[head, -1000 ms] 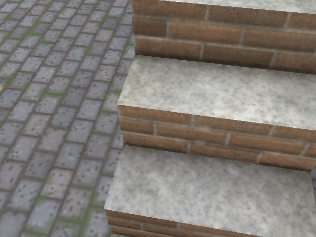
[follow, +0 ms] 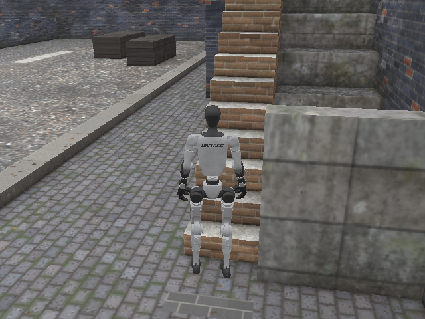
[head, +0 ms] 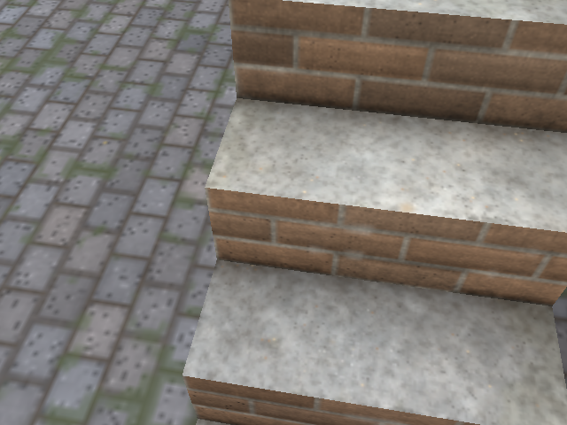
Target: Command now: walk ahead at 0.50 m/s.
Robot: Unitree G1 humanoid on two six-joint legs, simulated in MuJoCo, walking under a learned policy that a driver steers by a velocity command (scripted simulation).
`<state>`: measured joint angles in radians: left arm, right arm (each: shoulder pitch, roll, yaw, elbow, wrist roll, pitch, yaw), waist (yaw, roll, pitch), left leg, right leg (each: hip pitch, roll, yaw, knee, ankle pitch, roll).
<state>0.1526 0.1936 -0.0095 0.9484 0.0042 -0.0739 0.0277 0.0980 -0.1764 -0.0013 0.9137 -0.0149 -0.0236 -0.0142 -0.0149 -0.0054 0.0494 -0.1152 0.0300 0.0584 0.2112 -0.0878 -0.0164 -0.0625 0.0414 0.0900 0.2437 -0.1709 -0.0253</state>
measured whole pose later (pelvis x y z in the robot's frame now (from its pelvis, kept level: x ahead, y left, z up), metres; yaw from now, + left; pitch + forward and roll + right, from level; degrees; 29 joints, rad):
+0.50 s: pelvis +0.00 +0.00 +0.00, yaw +0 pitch +0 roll +0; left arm 0.15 0.19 -0.01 0.94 0.00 -0.07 0.03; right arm 0.10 -0.18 0.00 0.91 -0.02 -0.02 -0.01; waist -0.02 0.00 0.05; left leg -0.12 0.03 0.06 0.21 -0.09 -0.02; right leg -0.06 0.04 0.09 0.24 -0.17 -0.02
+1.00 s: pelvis +0.00 +0.00 +0.00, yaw +0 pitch +0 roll +0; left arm 0.15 0.19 -0.01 0.94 0.00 -0.07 0.03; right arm 0.10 -0.18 0.00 0.90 -0.02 -0.02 -0.01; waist -0.02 0.00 0.05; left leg -0.12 0.03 0.06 0.21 -0.09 -0.02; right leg -0.07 0.04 0.09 0.25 -0.17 -0.02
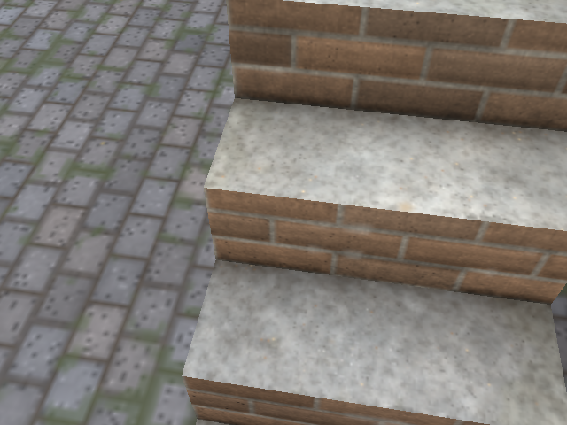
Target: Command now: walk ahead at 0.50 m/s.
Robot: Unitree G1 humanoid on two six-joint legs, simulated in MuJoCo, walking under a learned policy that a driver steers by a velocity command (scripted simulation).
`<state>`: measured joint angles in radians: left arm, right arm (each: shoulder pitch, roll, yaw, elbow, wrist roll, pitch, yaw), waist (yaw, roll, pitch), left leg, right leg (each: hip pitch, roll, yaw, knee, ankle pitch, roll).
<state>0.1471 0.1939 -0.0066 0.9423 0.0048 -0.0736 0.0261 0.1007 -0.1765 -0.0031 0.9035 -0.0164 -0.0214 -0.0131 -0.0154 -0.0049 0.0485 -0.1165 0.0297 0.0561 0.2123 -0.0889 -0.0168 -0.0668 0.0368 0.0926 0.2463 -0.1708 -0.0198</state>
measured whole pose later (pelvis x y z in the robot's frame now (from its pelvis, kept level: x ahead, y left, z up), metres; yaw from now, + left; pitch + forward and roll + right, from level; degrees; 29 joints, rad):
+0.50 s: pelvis +0.00 +0.00 +0.00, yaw +0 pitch +0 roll +0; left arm 0.14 0.19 0.00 0.94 0.01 -0.07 0.02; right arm 0.10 -0.18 0.00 0.90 -0.02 -0.02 -0.01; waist -0.01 -0.01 0.05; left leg -0.11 0.03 0.05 0.21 -0.09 -0.02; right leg -0.07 0.03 0.09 0.25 -0.17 -0.02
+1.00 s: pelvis +0.00 +0.00 +0.00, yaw +0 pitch -1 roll +0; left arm 0.14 0.20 0.00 0.95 0.01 -0.07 0.02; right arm 0.10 -0.18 0.00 0.90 -0.02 -0.03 -0.01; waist -0.01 -0.01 0.05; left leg -0.12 0.03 0.05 0.23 -0.10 -0.02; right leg -0.07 0.03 0.09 0.26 -0.17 -0.01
